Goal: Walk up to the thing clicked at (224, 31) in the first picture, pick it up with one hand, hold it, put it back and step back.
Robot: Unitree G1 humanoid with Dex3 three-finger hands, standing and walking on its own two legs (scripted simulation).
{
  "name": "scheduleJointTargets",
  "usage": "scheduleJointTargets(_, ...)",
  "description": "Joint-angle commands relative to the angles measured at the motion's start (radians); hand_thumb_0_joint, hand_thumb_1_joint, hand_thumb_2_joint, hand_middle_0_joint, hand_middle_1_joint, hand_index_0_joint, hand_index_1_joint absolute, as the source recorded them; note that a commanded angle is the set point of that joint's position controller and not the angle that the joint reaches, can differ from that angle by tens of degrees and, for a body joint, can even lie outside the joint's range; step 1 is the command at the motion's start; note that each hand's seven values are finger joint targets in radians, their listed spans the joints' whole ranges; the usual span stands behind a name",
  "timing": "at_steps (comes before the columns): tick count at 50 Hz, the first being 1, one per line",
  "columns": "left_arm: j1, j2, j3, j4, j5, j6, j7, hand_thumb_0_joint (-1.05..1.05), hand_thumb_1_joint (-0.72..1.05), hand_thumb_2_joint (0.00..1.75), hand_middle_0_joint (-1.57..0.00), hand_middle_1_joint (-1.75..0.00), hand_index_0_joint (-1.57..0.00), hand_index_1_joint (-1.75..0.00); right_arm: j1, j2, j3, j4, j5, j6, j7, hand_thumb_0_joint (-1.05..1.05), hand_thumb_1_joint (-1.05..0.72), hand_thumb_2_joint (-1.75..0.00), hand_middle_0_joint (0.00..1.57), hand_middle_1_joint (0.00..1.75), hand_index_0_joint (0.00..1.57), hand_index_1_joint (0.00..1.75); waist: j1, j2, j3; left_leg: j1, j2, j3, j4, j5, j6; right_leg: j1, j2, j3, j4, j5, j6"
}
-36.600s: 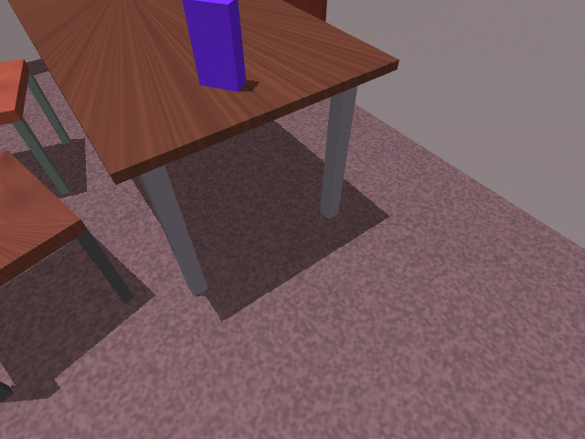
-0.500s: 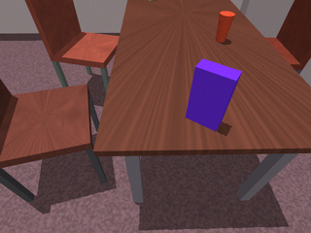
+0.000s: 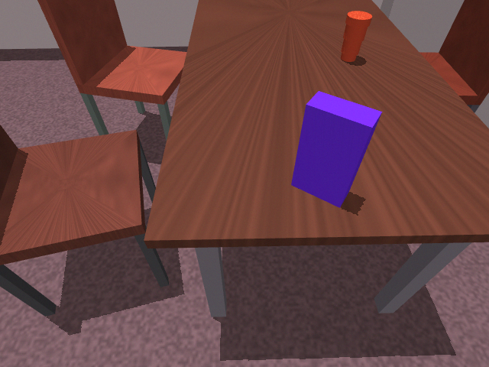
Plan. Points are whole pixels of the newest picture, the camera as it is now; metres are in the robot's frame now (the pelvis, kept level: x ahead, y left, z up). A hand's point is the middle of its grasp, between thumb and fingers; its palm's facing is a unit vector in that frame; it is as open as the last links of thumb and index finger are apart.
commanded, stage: home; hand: right
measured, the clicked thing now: (330, 153) +0.49 -0.16 +0.07
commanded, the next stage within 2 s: stand in 0.54 s
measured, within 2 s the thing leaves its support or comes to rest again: neither
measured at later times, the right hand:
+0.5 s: hand out of the picture +0.07 -0.26 -0.16, palm faces -0.04 +0.93 -0.35, open 17.5 cm
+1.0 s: hand out of the picture +0.08 -0.26 -0.16, palm faces -0.03 +0.94 -0.35, open 11.5 cm
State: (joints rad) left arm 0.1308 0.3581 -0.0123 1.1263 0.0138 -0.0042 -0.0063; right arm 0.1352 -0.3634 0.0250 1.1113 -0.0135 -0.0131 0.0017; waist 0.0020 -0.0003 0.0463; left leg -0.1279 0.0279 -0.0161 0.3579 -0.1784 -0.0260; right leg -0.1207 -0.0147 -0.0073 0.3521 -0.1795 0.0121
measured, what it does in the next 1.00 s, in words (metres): stands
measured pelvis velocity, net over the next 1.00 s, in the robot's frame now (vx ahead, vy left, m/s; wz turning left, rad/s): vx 0.01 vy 0.00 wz -0.01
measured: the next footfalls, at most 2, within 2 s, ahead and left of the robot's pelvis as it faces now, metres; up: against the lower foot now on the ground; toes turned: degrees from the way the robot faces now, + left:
none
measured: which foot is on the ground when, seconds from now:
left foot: down 0.00-1.00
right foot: down 0.00-1.00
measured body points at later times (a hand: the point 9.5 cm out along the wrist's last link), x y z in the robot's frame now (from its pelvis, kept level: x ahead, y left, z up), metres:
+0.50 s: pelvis +0.01 +0.00 +0.00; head +0.01 +0.00 +0.45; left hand +0.08 +0.30 -0.13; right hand +0.07 -0.31 -0.13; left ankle +0.01 +0.14 -0.75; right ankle +0.01 -0.13 -0.75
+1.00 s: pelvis +0.01 +0.00 +0.00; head +0.01 +0.00 +0.45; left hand +0.08 +0.30 -0.13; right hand +0.08 -0.30 -0.13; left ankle +0.01 +0.14 -0.75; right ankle +0.01 -0.13 -0.75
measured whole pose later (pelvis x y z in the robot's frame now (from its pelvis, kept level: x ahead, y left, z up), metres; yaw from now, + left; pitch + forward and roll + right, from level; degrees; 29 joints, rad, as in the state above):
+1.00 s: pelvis +0.01 +0.00 +0.00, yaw +0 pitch -3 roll +0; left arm 0.12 0.36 -0.01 1.13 0.01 0.00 0.00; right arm 0.13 -0.36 0.01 1.12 -0.01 -0.01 0.00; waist 0.00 0.00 0.05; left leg -0.10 0.03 -0.01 0.33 -0.18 -0.03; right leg -0.10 -0.01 0.00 0.33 -0.18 0.01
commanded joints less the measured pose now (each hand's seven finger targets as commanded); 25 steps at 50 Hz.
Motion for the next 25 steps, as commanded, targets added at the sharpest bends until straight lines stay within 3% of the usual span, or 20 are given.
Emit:
scheduleJointTargets(1,-0.028,0.21,0.046,-0.057,0.0,-0.016,0.011,0.0,0.9,0.9,-0.2,-0.3,-0.2,-0.3,-0.033,-0.213,-0.045,-0.052,0.003,-0.016,-0.016,0.0,0.56,-0.05,0.05,0.05,0.05,0.05,0.001,-0.003,-0.05,0.001,0.092,-0.075,-0.059,0.102,0.045,0.007,-0.107,0.095,-0.074,0.096,-0.031)
scheduleJointTargets(9,-0.043,0.212,0.048,-0.059,0.001,-0.017,0.012,0.0,0.9,0.9,-0.2,-0.3,-0.2,-0.3,-0.043,-0.213,-0.05,-0.052,0.002,-0.016,-0.015,0.0,0.58,-0.04,0.05,0.05,0.05,0.05,0.002,-0.002,-0.038,0.003,0.096,-0.079,-0.072,0.082,0.042,-0.003,-0.104,0.088,-0.08,0.052,-0.03)
scheduleJointTargets(19,-0.051,0.209,0.048,-0.062,-0.001,-0.018,0.013,0.0,0.9,0.9,-0.2,-0.3,-0.2,-0.3,-0.044,-0.209,-0.054,-0.049,0.003,-0.017,-0.015,0.0,0.57,-0.04,0.05,0.05,0.05,0.05,0.0,-0.003,-0.061,0.022,0.1,-0.071,-0.067,0.124,0.04,0.018,-0.109,0.088,-0.075,0.099,-0.033)
scheduleJointTargets(25,-0.046,0.211,0.048,-0.057,-0.004,-0.017,0.012,0.0,0.9,0.9,-0.2,-0.3,-0.2,-0.3,-0.04,-0.209,-0.054,-0.045,0.0,-0.015,-0.014,0.0,0.56,-0.05,0.05,0.05,0.05,0.05,0.0,0.01,-0.051,0.002,0.095,-0.068,-0.077,0.078,0.043,0.024,-0.111,0.093,-0.082,0.084,-0.035)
